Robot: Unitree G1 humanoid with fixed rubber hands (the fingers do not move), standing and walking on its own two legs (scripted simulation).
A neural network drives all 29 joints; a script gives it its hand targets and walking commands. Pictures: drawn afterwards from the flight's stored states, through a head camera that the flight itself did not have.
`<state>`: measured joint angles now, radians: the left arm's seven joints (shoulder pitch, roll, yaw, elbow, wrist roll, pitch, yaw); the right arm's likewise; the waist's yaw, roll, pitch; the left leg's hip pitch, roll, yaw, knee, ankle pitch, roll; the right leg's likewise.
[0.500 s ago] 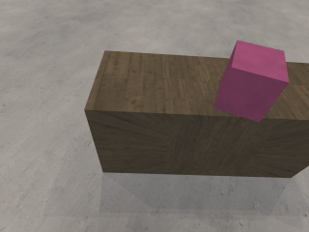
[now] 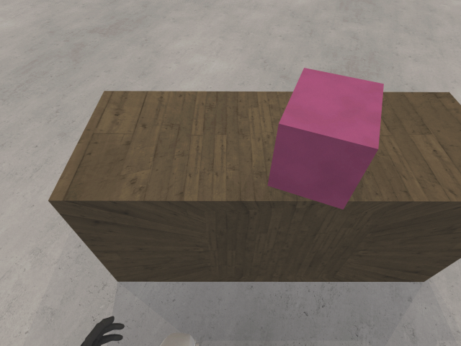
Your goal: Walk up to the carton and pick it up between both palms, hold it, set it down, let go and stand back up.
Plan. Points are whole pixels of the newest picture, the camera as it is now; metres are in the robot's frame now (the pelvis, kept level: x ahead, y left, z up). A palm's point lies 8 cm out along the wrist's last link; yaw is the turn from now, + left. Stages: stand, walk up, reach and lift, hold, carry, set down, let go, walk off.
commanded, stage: walk up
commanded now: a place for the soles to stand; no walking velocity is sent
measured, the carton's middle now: (323, 136) +0.64 -0.21 -0.03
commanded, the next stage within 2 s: none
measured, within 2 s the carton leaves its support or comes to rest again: neither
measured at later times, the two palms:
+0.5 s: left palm (179, 333) +0.18 +0.11 -0.11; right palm out of the picture +0.15 -0.45 -0.10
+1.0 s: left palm out of the picture +0.16 -0.04 -0.11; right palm out of the picture +0.27 -0.54 -0.09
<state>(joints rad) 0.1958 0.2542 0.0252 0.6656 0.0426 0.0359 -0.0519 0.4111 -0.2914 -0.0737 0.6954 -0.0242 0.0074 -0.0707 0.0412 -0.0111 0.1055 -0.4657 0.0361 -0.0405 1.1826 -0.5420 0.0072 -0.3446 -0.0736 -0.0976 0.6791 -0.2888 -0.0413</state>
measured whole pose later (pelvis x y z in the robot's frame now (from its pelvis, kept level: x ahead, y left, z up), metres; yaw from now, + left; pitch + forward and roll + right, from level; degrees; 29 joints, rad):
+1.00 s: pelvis +0.13 -0.30 +0.00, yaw +9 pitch -1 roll +0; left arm 0.31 0.29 -0.01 0.70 0.01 0.04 -0.03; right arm 0.29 -0.26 -0.01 0.64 -0.01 0.00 -0.02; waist 0.02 -0.03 0.07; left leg -0.31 0.02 -0.02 0.62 -0.29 -0.01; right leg -0.30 0.00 -0.08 0.61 -0.27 -0.02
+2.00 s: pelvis +0.14 -0.28 +0.01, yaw +6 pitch +0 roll +0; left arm 0.33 0.29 0.00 0.71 0.00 0.02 -0.02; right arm 0.28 -0.28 0.01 0.72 -0.01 0.00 0.00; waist 0.01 -0.01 0.03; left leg -0.24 0.03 0.04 0.52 -0.28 0.00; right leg -0.24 0.01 -0.03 0.50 -0.26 -0.01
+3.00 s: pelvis +0.21 -0.20 +0.01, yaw +4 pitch -2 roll -1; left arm 0.36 0.29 0.03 0.70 0.03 0.04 -0.01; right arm 0.40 -0.25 -0.01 0.70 -0.04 0.01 -0.01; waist -0.03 -0.02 0.07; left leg -0.27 0.03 0.04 0.57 -0.26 0.02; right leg -0.38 -0.04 -0.01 0.80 -0.43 0.03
